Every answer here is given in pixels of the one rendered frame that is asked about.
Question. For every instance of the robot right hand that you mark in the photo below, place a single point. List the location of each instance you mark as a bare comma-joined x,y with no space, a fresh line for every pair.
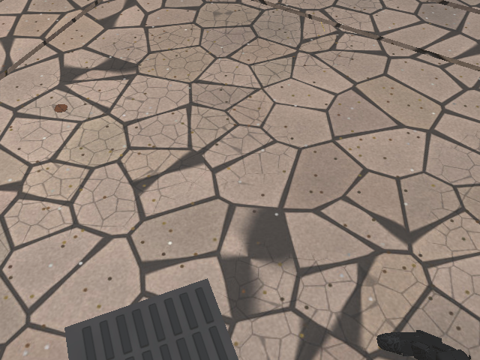
421,345

